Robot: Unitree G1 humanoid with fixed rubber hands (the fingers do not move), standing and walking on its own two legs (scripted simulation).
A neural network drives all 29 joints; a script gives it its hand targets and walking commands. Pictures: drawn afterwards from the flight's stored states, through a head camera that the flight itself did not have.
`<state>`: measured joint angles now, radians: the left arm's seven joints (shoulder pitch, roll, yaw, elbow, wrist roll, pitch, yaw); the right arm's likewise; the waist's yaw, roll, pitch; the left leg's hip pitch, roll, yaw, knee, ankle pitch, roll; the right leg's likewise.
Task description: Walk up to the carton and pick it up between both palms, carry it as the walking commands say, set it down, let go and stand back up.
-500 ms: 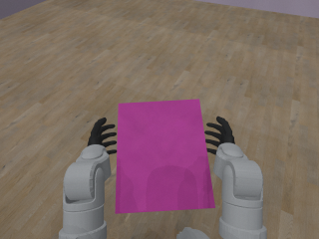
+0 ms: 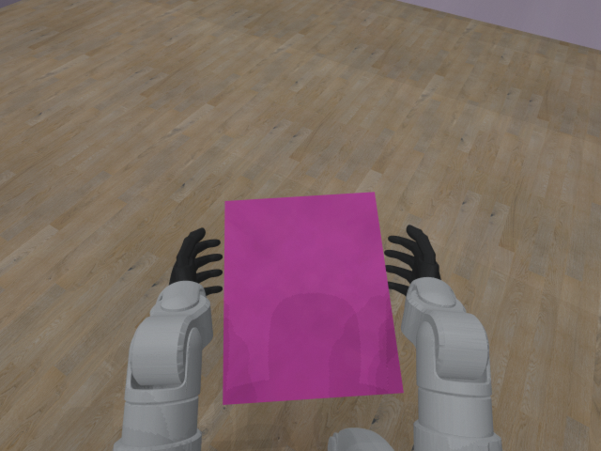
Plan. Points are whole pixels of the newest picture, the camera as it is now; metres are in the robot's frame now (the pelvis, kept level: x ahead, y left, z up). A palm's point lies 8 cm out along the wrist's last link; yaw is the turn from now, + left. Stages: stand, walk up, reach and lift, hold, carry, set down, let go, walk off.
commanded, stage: carry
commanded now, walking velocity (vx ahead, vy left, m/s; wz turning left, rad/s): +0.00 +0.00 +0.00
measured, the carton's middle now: (305, 296) +0.33 +0.00 -0.02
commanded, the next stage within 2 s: none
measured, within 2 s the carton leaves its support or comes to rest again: neither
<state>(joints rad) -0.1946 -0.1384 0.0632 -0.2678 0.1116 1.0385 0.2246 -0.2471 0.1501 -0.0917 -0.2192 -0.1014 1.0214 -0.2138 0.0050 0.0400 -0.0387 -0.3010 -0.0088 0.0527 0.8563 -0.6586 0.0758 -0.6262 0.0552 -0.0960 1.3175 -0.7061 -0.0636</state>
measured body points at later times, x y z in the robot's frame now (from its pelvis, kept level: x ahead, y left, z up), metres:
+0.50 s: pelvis +0.30 +0.03 +0.02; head +0.32 +0.05 +0.47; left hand +0.60 +0.19 +0.08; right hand +0.61 -0.10 +0.09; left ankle +0.22 +0.10 -0.69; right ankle +0.19 -0.07 -0.65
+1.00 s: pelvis +0.58 +0.08 +0.00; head +0.60 +0.09 +0.45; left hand +0.88 +0.22 +0.07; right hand +0.88 -0.08 +0.08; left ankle +0.49 +0.13 -0.69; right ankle +0.41 -0.03 -0.62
